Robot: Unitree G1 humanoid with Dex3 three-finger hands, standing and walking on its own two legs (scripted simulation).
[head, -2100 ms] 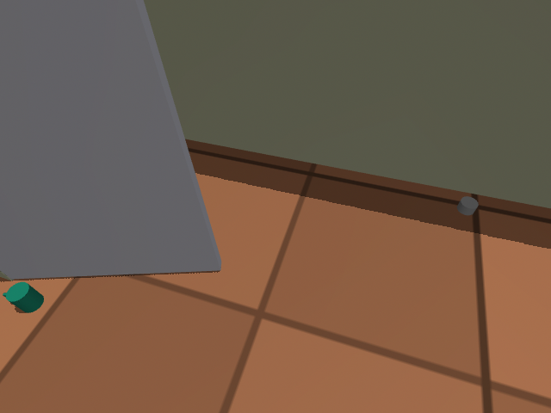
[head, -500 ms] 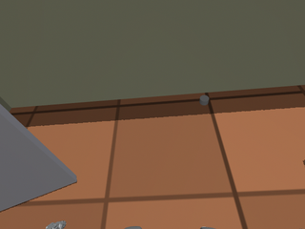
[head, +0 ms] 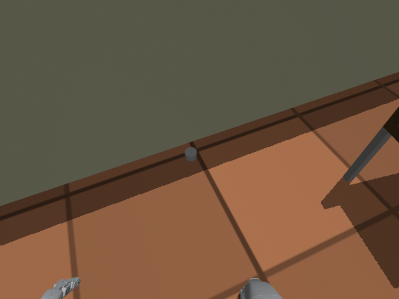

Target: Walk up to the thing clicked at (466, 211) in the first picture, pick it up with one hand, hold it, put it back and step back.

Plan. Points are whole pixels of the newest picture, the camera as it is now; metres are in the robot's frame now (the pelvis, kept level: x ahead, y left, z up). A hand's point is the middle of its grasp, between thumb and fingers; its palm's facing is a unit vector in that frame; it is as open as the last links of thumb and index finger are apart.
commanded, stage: walk up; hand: left
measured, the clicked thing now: (190, 154) +1.00 +0.05 -0.74
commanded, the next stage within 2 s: none
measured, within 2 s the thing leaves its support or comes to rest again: neither
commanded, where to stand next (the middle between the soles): +0.64 -0.12 m, yaw -11 degrees
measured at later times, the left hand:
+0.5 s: hand (110, 235) +0.31 +0.25 -0.16, palm faces -0.21 -0.91 -0.35, open 7.4 cm
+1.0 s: hand (151, 152) +0.53 +0.15 -0.11, palm faces -0.20 -0.88 -0.42, open 7.4 cm
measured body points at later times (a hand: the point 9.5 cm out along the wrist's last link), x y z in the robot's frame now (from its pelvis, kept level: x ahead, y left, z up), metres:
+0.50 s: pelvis +0.22 -0.01 -0.02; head +0.23 +0.00 +0.43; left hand +0.32 +0.30 -0.14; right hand +0.24 -0.34 -0.11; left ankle +0.30 +0.10 -0.73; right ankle +0.17 -0.14 -0.68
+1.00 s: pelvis +0.40 -0.10 +0.00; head +0.40 -0.13 +0.45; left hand +0.54 +0.20 -0.08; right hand +0.39 -0.42 -0.13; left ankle +0.47 +0.05 -0.67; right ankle +0.41 -0.21 -0.73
